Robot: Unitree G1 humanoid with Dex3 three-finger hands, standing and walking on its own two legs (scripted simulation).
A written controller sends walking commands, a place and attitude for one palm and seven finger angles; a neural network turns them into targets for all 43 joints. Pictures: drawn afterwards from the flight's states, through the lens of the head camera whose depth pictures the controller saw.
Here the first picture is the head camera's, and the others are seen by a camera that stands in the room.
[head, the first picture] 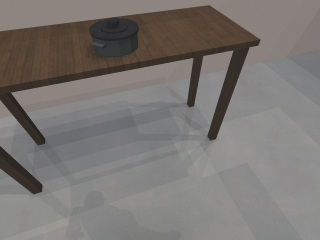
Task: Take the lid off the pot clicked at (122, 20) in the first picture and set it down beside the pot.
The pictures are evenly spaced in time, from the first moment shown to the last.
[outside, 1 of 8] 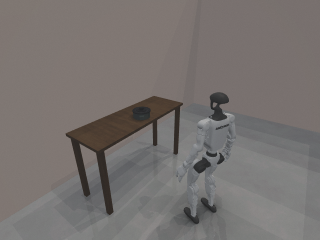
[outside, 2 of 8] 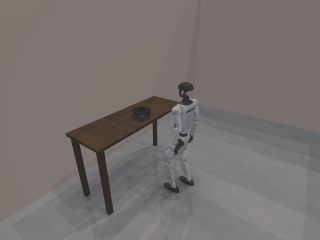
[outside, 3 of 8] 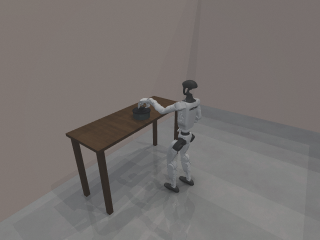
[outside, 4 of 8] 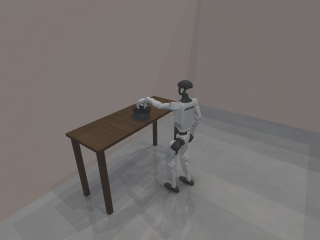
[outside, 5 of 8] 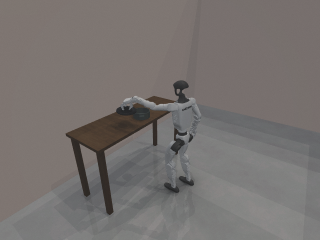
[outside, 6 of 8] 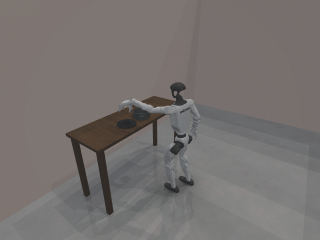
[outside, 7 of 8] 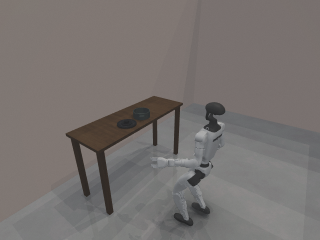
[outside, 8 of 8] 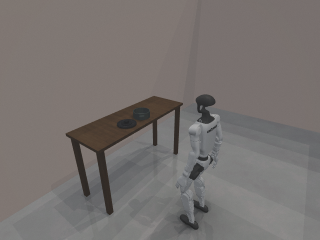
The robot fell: no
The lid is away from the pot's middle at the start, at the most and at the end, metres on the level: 0.00 0.25 0.24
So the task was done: yes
